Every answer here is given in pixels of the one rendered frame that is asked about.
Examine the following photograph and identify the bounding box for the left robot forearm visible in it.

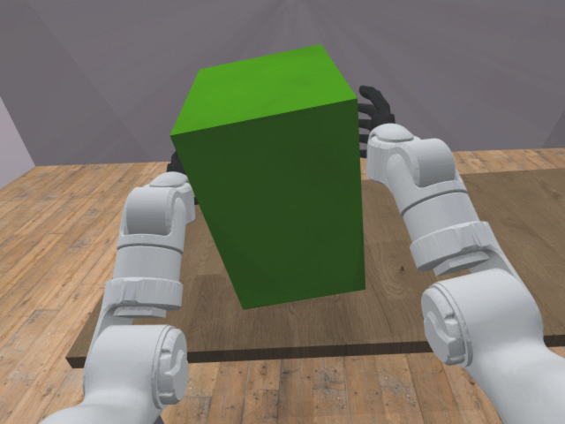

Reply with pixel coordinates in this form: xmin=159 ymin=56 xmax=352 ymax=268
xmin=83 ymin=171 xmax=195 ymax=396

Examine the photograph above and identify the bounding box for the left robot upper arm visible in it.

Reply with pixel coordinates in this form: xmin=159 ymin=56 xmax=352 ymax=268
xmin=39 ymin=325 xmax=189 ymax=424

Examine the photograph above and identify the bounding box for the right robot hand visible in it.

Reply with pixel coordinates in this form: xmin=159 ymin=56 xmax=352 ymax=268
xmin=358 ymin=86 xmax=396 ymax=158

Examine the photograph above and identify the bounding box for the right robot upper arm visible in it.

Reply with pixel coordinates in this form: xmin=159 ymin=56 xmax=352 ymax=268
xmin=421 ymin=268 xmax=565 ymax=424

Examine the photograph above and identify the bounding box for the table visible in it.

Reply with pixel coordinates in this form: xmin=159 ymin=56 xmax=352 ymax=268
xmin=65 ymin=168 xmax=565 ymax=424

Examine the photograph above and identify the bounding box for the left robot hand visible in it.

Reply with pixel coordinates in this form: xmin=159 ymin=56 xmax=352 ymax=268
xmin=167 ymin=151 xmax=199 ymax=205

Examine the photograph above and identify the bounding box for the right robot forearm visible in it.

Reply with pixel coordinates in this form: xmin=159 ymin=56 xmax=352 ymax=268
xmin=366 ymin=124 xmax=544 ymax=338

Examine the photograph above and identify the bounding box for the carton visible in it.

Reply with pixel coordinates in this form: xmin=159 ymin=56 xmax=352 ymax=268
xmin=170 ymin=44 xmax=365 ymax=310

